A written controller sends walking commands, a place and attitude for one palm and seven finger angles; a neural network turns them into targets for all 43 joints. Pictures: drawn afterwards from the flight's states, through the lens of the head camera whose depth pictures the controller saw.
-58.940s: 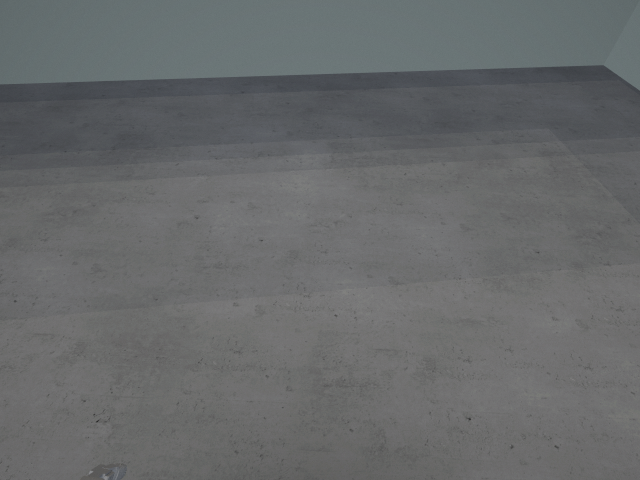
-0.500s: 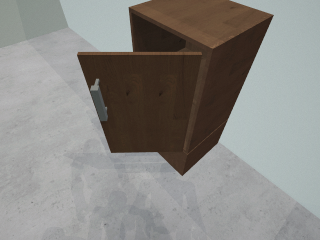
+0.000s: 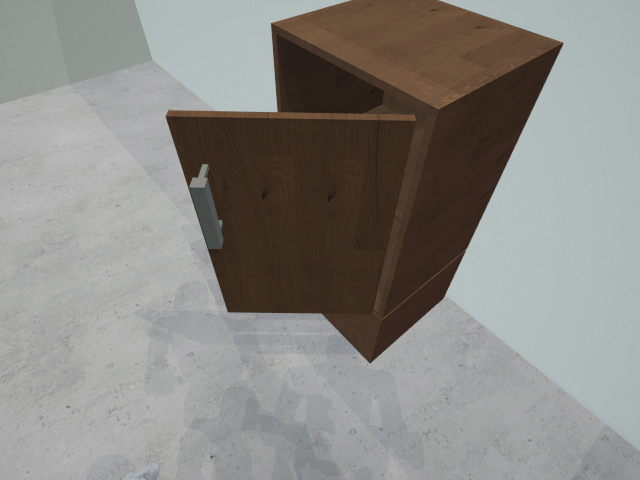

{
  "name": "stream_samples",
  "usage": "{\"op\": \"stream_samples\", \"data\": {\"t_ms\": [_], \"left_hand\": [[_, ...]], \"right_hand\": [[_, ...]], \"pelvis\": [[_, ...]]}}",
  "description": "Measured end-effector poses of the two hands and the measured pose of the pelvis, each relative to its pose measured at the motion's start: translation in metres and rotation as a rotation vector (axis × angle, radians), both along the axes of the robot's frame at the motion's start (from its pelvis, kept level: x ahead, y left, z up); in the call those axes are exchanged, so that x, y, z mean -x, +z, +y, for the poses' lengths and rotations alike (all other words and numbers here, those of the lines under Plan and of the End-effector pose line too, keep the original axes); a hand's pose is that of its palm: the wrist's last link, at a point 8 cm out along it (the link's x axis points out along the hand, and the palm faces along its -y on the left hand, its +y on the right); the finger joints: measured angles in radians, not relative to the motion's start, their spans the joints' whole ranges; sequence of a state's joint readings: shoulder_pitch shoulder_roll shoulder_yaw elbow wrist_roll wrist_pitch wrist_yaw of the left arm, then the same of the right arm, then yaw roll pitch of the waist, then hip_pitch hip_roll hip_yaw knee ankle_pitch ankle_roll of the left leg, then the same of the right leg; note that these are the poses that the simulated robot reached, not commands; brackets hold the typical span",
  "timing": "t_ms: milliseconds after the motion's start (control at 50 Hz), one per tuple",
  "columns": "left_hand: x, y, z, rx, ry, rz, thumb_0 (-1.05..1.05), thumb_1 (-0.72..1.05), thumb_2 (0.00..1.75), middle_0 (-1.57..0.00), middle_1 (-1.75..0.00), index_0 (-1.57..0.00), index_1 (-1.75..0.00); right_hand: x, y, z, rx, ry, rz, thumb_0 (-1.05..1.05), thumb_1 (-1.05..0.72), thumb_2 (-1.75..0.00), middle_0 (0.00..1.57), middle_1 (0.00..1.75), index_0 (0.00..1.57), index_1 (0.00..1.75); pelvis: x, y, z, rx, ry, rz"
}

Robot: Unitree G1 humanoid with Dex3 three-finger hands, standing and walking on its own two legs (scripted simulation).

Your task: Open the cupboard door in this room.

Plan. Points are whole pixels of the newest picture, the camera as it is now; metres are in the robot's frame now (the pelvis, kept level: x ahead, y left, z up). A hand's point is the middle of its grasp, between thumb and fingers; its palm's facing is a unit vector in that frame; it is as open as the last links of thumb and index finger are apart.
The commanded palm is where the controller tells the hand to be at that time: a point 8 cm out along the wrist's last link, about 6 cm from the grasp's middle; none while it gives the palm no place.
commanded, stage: raise the hand with hooked fingers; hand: left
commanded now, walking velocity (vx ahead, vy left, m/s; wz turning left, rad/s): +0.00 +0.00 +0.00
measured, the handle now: (210, 207) +0.56 +0.24 -0.02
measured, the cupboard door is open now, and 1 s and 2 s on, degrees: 49 49 49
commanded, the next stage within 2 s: move the hooked fingers beside the handle in 2.00 s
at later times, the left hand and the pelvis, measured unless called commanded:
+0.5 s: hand (169, 461) +0.15 +0.19 -0.05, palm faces +0.09 -0.99 -0.07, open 9.6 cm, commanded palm +0.14 +0.25 -0.04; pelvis -0.05 -0.03 -0.10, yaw +3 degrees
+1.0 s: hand (141, 414) +0.20 +0.24 -0.03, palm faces +0.06 -1.00 -0.05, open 12.6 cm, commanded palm +0.18 +0.29 -0.02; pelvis -0.04 +0.00 -0.07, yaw +2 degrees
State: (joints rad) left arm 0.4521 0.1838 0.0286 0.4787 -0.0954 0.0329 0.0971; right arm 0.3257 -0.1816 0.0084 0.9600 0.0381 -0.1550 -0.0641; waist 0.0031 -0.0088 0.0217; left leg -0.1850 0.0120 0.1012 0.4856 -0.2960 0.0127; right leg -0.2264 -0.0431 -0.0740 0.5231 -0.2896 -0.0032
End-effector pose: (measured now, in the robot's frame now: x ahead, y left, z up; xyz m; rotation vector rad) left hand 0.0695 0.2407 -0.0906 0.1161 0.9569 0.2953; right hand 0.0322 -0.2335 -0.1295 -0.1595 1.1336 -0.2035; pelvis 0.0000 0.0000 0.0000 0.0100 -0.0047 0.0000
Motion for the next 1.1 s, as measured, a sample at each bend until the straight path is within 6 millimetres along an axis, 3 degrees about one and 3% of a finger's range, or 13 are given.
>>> {"op": "stream_samples", "data": {"t_ms": [80, 140, 180, 220, 300, 340, 440, 560, 660, 760, 920, 1100], "left_hand": [[-0.074, 0.064, 0.002, -0.024, -0.028, -0.499, 0.03, 0.89, 0.87, -0.2, -0.33, -0.21, -0.34], [-0.103, 0.084, -0.006, 0.023, -0.111, -0.804, 0.02, 0.83, 0.85, -0.2, -0.36, -0.21, -0.37], [-0.105, 0.082, -0.015, 0.058, -0.198, -0.946, 0.01, 0.79, 0.84, -0.2, -0.39, -0.21, -0.39], [-0.097, 0.068, -0.022, 0.084, -0.274, -0.994, 0.01, 0.74, 0.82, -0.21, -0.41, -0.21, -0.42], [-0.07, 0.027, -0.019, 0.128, -0.255, -0.896, 0.01, 0.64, 0.78, -0.22, -0.47, -0.23, -0.48], [-0.056, 0.017, -0.011, 0.106, -0.201, -0.854, 0.01, 0.59, 0.76, -0.22, -0.5, -0.23, -0.51], [-0.045, 0.035, 0.004, 0.005, -0.179, -0.915, 0.01, 0.47, 0.71, -0.23, -0.57, -0.24, -0.58], [-0.077, 0.048, 0.006, 0.049, -0.299, -0.926, 0.01, 0.33, 0.65, -0.24, -0.66, -0.24, -0.67], [-0.093, 0.049, 0.016, 0.079, -0.278, -0.848, 0.01, 0.22, 0.6, -0.25, -0.74, -0.25, -0.75], [-0.096, 0.058, 0.028, 0.041, -0.251, -0.875, 0.01, 0.1, 0.56, -0.26, -0.81, -0.26, -0.82], [-0.102, 0.057, 0.042, 0.052, -0.265, -0.889, 0.0, -0.08, 0.48, -0.27, -0.93, -0.27, -0.94], [-0.112, 0.068, 0.062, 0.045, -0.257, -0.918, 0.0, -0.29, 0.39, -0.28, -1.07, -0.29, -1.08]], "right_hand": [[-0.047, 0.013, -0.015, 0.041, 0.065, -0.246, 0.02, -0.91, -0.9, 0.2, 0.3, 0.2, 0.3], [-0.084, 0.022, -0.026, 0.069, 0.116, -0.406, 0.02, -0.91, -0.9, 0.2, 0.3, 0.2, 0.3], [-0.107, 0.026, -0.032, 0.087, 0.155, -0.499, 0.01, -0.91, -0.9, 0.2, 0.3, 0.2, 0.3], [-0.127, 0.027, -0.036, 0.1, 0.19, -0.572, 0.01, -0.91, -0.9, 0.2, 0.3, 0.2, 0.3], [-0.155, 0.023, -0.034, 0.113, 0.243, -0.651, 0.01, -0.91, -0.9, 0.2, 0.3, 0.2, 0.3], [-0.161, 0.017, -0.029, 0.107, 0.259, -0.659, 0.01, -0.9, -0.9, 0.2, 0.3, 0.2, 0.3], [-0.151, -0.008, -0.008, 0.058, 0.291, -0.598, 0.01, -0.9, -0.9, 0.2, 0.3, 0.2, 0.3], [-0.109, -0.04, 0.007, -0.011, 0.249, -0.461, 0.01, -0.9, -0.9, 0.2, 0.3, 0.2, 0.3], [-0.071, -0.043, 0.0, -0.011, 0.161, -0.379, 0.02, -0.9, -0.9, 0.2, 0.3, 0.21, 0.3], [-0.051, -0.036, -0.016, 0.042, 0.128, -0.339, 0.02, -0.9, -0.9, 0.2, 0.3, 0.2, 0.3], [-0.06, -0.018, -0.031, 0.126, 0.144, -0.354, 0.02, -0.9, -0.9, 0.2, 0.3, 0.2, 0.3], [-0.094, -0.001, -0.008, 0.107, 0.204, -0.432, 0.02, -0.9, -0.9, 0.2, 0.3, 0.2, 0.3]], "pelvis": [[0.01, -0.01, -0.001, 0.004, 0.039, 0.05], [0.02, -0.027, -0.005, -0.002, 0.026, 0.124], [0.027, -0.042, -0.008, -0.004, 0.019, 0.167], [0.033, -0.058, -0.012, -0.007, 0.015, 0.198], [0.041, -0.083, -0.018, -0.005, 0.023, 0.232], [0.044, -0.09, -0.02, 0.006, 0.03, 0.237], [0.049, -0.097, -0.025, 0.04, 0.052, 0.244], [0.054, -0.096, -0.024, 0.054, 0.056, 0.253], [0.053, -0.086, -0.02, 0.045, 0.041, 0.25], [0.049, -0.079, -0.014, 0.038, 0.034, 0.25], [0.045, -0.076, -0.005, 0.042, 0.034, 0.245], [0.04, -0.07, 0.003, 0.053, 0.04, 0.233]]}}
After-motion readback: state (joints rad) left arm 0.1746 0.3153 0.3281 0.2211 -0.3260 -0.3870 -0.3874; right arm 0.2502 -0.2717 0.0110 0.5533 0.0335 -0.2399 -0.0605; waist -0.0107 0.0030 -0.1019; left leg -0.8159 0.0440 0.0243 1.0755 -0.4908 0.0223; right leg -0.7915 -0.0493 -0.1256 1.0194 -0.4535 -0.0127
